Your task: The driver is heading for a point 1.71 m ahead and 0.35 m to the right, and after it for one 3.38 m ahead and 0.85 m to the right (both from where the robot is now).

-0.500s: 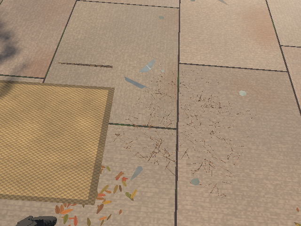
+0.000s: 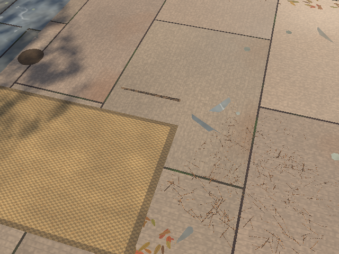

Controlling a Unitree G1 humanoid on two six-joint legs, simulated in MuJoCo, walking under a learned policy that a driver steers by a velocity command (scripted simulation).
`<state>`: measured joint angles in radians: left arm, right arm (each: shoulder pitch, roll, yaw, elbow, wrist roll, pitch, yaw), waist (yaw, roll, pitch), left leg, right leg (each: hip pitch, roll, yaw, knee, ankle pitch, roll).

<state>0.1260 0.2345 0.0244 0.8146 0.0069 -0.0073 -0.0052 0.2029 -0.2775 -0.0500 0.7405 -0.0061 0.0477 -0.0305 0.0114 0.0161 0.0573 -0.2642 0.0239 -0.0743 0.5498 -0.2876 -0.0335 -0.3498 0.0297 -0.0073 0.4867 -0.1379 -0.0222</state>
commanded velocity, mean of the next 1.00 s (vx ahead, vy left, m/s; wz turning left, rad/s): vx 0.01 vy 0.00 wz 0.03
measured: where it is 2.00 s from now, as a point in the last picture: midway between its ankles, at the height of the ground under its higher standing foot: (185, 230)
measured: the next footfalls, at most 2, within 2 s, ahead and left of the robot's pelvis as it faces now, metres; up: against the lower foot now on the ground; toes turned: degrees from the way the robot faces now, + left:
left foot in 1.68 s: +0.51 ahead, +0.11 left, +0.00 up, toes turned +1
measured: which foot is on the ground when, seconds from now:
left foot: down 0.00-1.00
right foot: down 0.00-1.00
